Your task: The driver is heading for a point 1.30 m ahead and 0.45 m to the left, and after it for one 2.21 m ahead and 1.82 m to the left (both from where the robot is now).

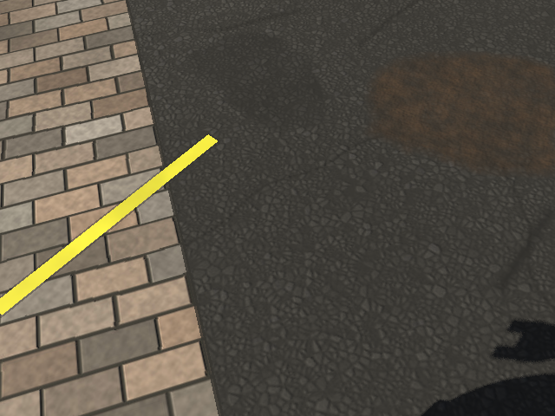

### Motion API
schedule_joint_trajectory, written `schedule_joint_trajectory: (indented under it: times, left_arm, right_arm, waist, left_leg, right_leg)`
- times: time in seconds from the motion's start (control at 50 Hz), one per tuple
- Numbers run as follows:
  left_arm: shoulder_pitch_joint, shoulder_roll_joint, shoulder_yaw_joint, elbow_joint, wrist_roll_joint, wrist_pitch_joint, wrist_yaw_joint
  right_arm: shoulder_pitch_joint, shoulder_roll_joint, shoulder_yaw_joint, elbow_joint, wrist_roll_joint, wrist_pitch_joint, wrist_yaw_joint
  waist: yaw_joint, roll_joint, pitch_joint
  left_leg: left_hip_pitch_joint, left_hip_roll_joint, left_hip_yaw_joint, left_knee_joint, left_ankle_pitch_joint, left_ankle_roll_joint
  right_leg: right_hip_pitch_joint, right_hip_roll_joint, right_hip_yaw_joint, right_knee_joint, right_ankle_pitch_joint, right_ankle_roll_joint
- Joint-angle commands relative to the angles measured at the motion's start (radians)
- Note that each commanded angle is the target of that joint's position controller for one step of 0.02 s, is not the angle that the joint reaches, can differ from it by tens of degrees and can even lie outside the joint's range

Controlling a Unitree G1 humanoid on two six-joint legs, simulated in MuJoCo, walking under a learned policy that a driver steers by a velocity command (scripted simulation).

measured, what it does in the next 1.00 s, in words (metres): walks ahead, turning left: left foot, then right foot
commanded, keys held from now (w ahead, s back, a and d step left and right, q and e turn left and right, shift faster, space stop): q+shift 0.28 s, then w+q+shift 0.46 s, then w+shift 0.12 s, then w+e+shift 0.14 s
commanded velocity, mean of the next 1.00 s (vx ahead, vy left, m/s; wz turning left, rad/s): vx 0.49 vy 0.00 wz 0.56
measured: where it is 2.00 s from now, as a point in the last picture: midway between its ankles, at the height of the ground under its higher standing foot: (102, 202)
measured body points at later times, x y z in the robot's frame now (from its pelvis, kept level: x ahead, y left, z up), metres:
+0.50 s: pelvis +0.07 +0.02 +0.01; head +0.09 +0.05 +0.46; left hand +0.18 +0.34 -0.07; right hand +0.24 -0.24 -0.09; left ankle +0.02 +0.13 -0.74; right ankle +0.13 -0.11 -0.71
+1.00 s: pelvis +0.30 +0.18 -0.03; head +0.34 +0.20 +0.41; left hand +0.03 +0.29 -0.15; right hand +0.64 +0.19 -0.09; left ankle +0.34 +0.32 -0.74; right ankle +0.16 -0.10 -0.72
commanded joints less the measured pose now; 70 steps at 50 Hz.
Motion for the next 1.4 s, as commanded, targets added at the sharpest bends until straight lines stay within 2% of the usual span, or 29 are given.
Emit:
schedule_joint_trajectory:
  times: [0.02, 0.08, 0.12, 0.2, 0.22, 0.24, 0.26, 0.28, 0.34, 0.5, 0.52, 0.54, 0.56, 0.58, 0.6, 0.62, 0.66, 0.7, 0.9, 0.96, 0.98, 1.0, 1.02, 1.04, 1.08, 1.18, 1.26, 1.36, 1.4]
  left_arm:
    - [-0.045, 0.067, 0.004, -0.050, 0.017, -0.021, 0.005]
    - [-0.035, 0.072, -0.004, -0.012, 0.036, -0.034, -0.013]
    - [-0.035, 0.131, 0.014, 0.000, 0.026, -0.030, -0.012]
    - [-0.026, 0.138, 0.026, 0.014, -0.012, -0.012, 0.013]
    - [-0.016, 0.122, 0.027, 0.011, -0.013, -0.014, 0.019]
    - [-0.018, 0.087, 0.024, -0.022, 0.015, -0.023, 0.021]
    - [-0.112, 0.079, 0.020, -0.050, 0.028, -0.033, 0.022]
    - [-0.163, 0.071, 0.019, -0.067, 0.020, -0.037, 0.020]
    - [-0.139, 0.065, 0.025, -0.052, -0.018, -0.062, -0.027]
    - [-0.135, 0.038, 0.033, -0.021, -0.039, -0.151, -0.058]
    - [-0.046, 0.044, 0.015, 0.017, 0.034, -0.098, -0.050]
    - [0.015, 0.054, 0.023, 0.026, 0.035, -0.082, -0.034]
    - [0.138, 0.110, 0.035, 0.046, 0.030, -0.081, -0.015]
    - [0.269, 0.217, 0.051, 0.049, 0.047, -0.090, 0.000]
    - [0.206, 0.305, 0.067, 0.041, 0.070, -0.090, 0.001]
    - [0.138, 0.240, 0.055, 0.026, 0.064, -0.093, -0.006]
    - [0.118, 0.140, 0.021, 0.032, 0.043, -0.101, -0.013]
    - [0.163, 0.124, 0.011, 0.065, 0.038, -0.112, -0.008]
    - [0.372, 0.107, -0.007, 0.229, 0.035, -0.142, -0.021]
    - [0.389, 0.198, -0.001, 0.299, 0.023, -0.123, -0.012]
    - [0.358, 0.226, 0.003, 0.301, 0.013, -0.117, -0.009]
    - [0.312, 0.194, -0.005, 0.272, 0.005, -0.123, -0.012]
    - [0.384, -0.004, -0.044, 0.201, -0.015, -0.128, -0.041]
    - [0.272, 0.108, -0.014, 0.183, -0.023, -0.134, -0.034]
    - [0.212, 0.065, -0.017, 0.174, -0.020, -0.125, -0.037]
    - [0.223, -0.020, -0.018, 0.223, 0.012, -0.047, -0.073]
    - [0.032, -0.035, -0.031, 0.150, 0.002, -0.044, -0.089]
    - [-0.049, 0.000, -0.044, 0.108, 0.005, -0.052, -0.110]
    - [0.137, 0.070, -0.023, 0.158, 0.003, -0.041, -0.100]
  right_arm:
    - [0.043, -0.018, 0.011, -0.035, 0.005, 0.000, 0.006]
    - [0.016, -0.040, 0.013, -0.049, 0.018, 0.002, 0.019]
    - [-0.002, -0.091, 0.000, -0.077, 0.028, 0.000, 0.021]
    - [0.081, -0.075, 0.001, -0.078, 0.029, -0.010, 0.035]
    - [0.093, -0.106, -0.008, -0.082, 0.023, -0.012, 0.034]
    - [0.110, -0.193, -0.033, -0.088, 0.020, -0.014, 0.024]
    - [0.147, -0.210, -0.043, -0.090, 0.017, -0.013, 0.023]
    - [0.222, -0.183, -0.037, -0.079, -0.004, -0.021, 0.021]
    - [0.205, -0.137, -0.034, -0.071, 0.051, -0.031, 0.011]
    - [0.120, -0.144, -0.029, -0.135, 0.053, -0.013, -0.004]
    - [0.078, -0.206, -0.058, -0.118, -0.040, 0.010, 0.042]
    - [0.045, -0.167, -0.053, -0.133, -0.033, 0.014, 0.056]
    - [0.006, -0.112, -0.038, -0.151, -0.021, 0.006, 0.058]
    - [-0.014, -0.001, -0.006, -0.190, -0.013, -0.009, 0.054]
    - [-0.011, 0.017, 0.013, -0.235, 0.000, -0.012, 0.053]
    - [-0.027, -0.038, 0.007, -0.226, -0.016, -0.007, 0.055]
    - [-0.015, -0.084, -0.006, -0.182, -0.033, -0.003, 0.089]
    - [-0.017, -0.085, -0.006, -0.165, -0.036, 0.009, 0.121]
    - [-0.299, -0.012, 0.058, -0.219, -0.036, -0.012, 0.148]
    - [-0.105, -0.038, 0.047, -0.161, -0.047, -0.019, 0.109]
    - [0.135, -0.076, 0.026, -0.092, -0.045, -0.027, 0.089]
    - [0.326, -0.158, -0.006, -0.033, -0.062, -0.034, 0.065]
    - [0.332, -0.264, -0.028, -0.024, -0.080, -0.049, 0.048]
    - [0.364, -0.250, -0.027, -0.034, -0.061, -0.051, 0.039]
    - [0.237, -0.132, 0.001, 0.025, -0.054, -0.063, 0.040]
    - [0.191, -0.004, 0.032, 0.086, -0.007, -0.108, 0.043]
    - [0.213, 0.033, 0.043, 0.128, -0.014, -0.130, 0.047]
    - [0.243, -0.073, 0.034, 0.150, -0.009, -0.125, 0.002]
    - [0.199, -0.150, 0.013, 0.129, -0.016, -0.101, -0.023]
  waist:
    - [0.002, -0.164, -0.200]
    - [0.035, -0.190, -0.124]
    - [0.043, -0.190, -0.064]
    - [0.002, -0.136, -0.083]
    - [0.007, -0.071, -0.090]
    - [0.047, 0.140, -0.110]
    - [-0.015, 0.253, -0.092]
    - [-0.069, 0.236, -0.131]
    - [-0.034, 0.074, -0.125]
    - [-0.001, 0.158, -0.065]
    - [0.019, 0.161, -0.081]
    - [0.064, 0.109, -0.066]
    - [0.132, 0.022, -0.087]
    - [0.184, -0.229, -0.143]
    - [0.116, -0.294, -0.107]
    - [0.080, -0.169, -0.054]
    - [0.052, -0.116, -0.030]
    - [0.055, -0.156, -0.016]
    - [0.093, -0.118, 0.148]
    - [-0.047, -0.195, -0.019]
    - [-0.174, -0.204, -0.144]
    - [-0.272, -0.179, -0.264]
    - [-0.140, 0.141, -0.438]
    - [-0.204, 0.025, -0.482]
    - [-0.087, -0.006, -0.122]
    - [0.029, 0.054, 0.042]
    - [0.030, 0.070, 0.116]
    - [0.067, 0.035, 0.066]
    - [0.180, 0.090, -0.062]
  left_leg:
    - [0.145, 0.045, 0.012, -0.123, 0.054, -0.007]
    - [0.241, 0.045, 0.035, -0.240, 0.027, 0.020]
    - [0.194, 0.023, 0.061, -0.271, -0.052, 0.043]
    - [0.232, -0.002, 0.081, -0.476, 0.084, 0.096]
    - [0.279, 0.030, -0.002, -0.536, 0.295, 0.131]
    - [0.362, 0.159, -0.240, -0.576, 0.547, 0.221]
    - [0.465, 0.278, -0.460, -0.656, 0.648, 0.376]
    - [0.559, 0.321, -0.532, -0.694, 0.644, 0.432]
    - [0.578, 0.210, -0.476, -0.779, -0.294, 0.321]
    - [0.283, 0.080, -0.424, -0.767, -0.223, 0.286]
    - [0.241, -0.006, -0.358, -0.718, -0.239, 0.255]
    - [0.125, -0.038, -0.349, -0.647, -0.252, 0.226]
    - [-0.075, -0.079, -0.311, -0.502, -0.293, 0.182]
    - [-0.197, -0.167, -0.160, -0.168, -0.331, 0.151]
    - [-0.371, -0.131, -0.105, 0.017, -0.229, 0.140]
    - [-0.385, -0.029, -0.101, 0.126, -0.113, 0.146]
    - [-0.334, 0.005, -0.066, 0.158, -0.003, 0.125]
    - [-0.314, 0.021, -0.027, 0.226, 0.069, 0.107]
    - [-0.126, -0.031, 0.141, -0.245, 0.156, 0.182]
    - [0.263, -0.138, 0.220, -0.330, -0.012, 0.250]
    - [0.555, -0.141, 0.167, -0.409, 0.029, 0.264]
    - [0.893, 0.006, -0.014, -0.439, -0.031, 0.269]
    - [1.174, 0.374, -0.513, -0.544, -0.395, 0.280]
    - [1.031, 0.420, -0.703, -0.713, -0.395, 0.237]
    - [0.698, 0.325, -0.382, -0.755, -0.143, 0.214]
    - [0.476, 0.206, 0.007, -0.897, 0.127, 0.143]
    - [0.452, 0.113, 0.261, -0.931, 0.515, 0.096]
    - [0.604, 0.140, 0.368, -0.839, 1.211, 0.060]
    - [0.663, 0.183, 0.347, -0.598, 1.510, 0.057]
  right_leg:
    - [0.096, -0.229, 0.116, -0.122, 0.194, -0.153]
    - [0.032, -0.253, 0.118, -0.151, 0.020, -0.163]
    - [0.064, -0.289, 0.149, -0.136, 0.041, -0.179]
    - [0.178, -0.307, 0.123, -0.008, 0.281, -0.138]
    - [0.155, -0.250, 0.068, 0.077, 0.199, -0.082]
    - [0.032, -0.104, -0.073, 0.273, 0.070, 0.007]
    - [-0.185, 0.045, -0.120, 0.436, -0.247, 0.081]
    - [-0.305, 0.045, -0.031, 0.622, -0.480, 0.091]
    - [-0.387, -0.055, 0.025, 0.531, -0.285, 0.059]
    - [0.021, 0.023, -0.047, 0.063, -0.139, 0.107]
    - [0.117, 0.043, -0.110, 0.013, -0.138, 0.106]
    - [0.258, 0.032, -0.115, -0.052, -0.073, 0.106]
    - [0.484, -0.059, -0.049, -0.054, -0.101, 0.087]
    - [0.586, -0.344, 0.259, -0.193, -0.444, 0.050]
    - [0.505, -0.537, 0.686, -0.350, -0.730, -0.031]
    - [0.434, -0.539, 0.662, -0.323, -0.728, -0.073]
    - [0.368, -0.403, 0.343, -0.296, -0.506, -0.036]
    - [0.346, -0.335, 0.159, -0.320, -0.329, -0.021]
    - [0.318, -0.326, -0.185, -0.471, 0.269, -0.057]
    - [0.391, -0.352, -0.216, -0.131, 1.206, -0.070]
    - [0.300, -0.344, -0.207, 0.125, 1.217, -0.063]
    - [0.042, -0.288, -0.193, 0.454, 0.873, -0.052]
    - [-0.321, -0.112, -0.120, 0.850, -0.293, -0.034]
    - [-0.339, -0.082, 0.041, 0.959, -0.232, -0.064]
    - [-0.375, -0.166, -0.003, 0.883, -0.043, -0.059]
    - [-0.359, -0.223, -0.033, 0.814, 0.021, -0.022]
    - [-0.407, -0.178, -0.138, 0.652, 0.208, -0.034]
    - [-0.194, -0.048, -0.314, 0.308, 0.299, -0.106]
    - [0.024, 0.017, -0.320, 0.307, 0.201, -0.132]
